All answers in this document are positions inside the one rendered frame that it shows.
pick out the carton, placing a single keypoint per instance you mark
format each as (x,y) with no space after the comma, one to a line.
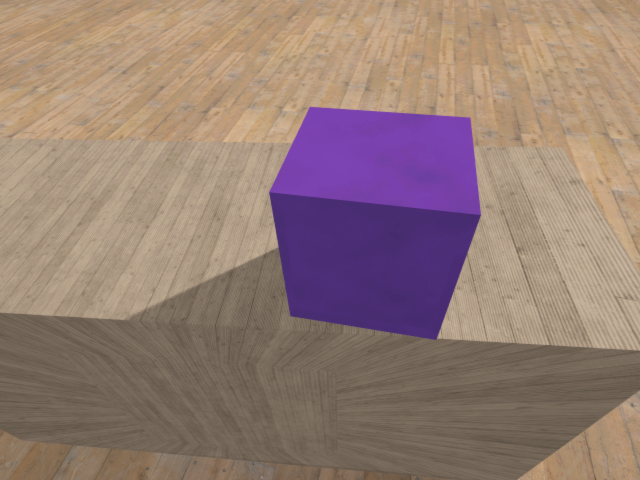
(374,215)

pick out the pedestal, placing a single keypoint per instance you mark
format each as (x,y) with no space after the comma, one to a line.
(143,307)

